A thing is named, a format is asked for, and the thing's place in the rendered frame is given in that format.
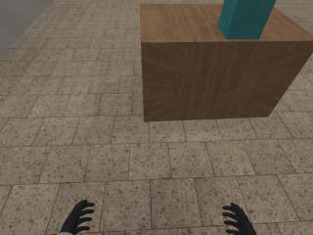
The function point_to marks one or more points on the robot right hand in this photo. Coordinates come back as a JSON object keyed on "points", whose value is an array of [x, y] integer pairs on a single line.
{"points": [[243, 223]]}

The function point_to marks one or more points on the robot left hand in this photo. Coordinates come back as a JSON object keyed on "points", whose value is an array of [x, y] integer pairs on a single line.
{"points": [[73, 219]]}

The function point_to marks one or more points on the pedestal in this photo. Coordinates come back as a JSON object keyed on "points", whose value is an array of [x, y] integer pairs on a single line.
{"points": [[190, 71]]}

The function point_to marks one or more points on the carton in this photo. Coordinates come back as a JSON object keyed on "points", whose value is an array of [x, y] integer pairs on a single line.
{"points": [[244, 19]]}

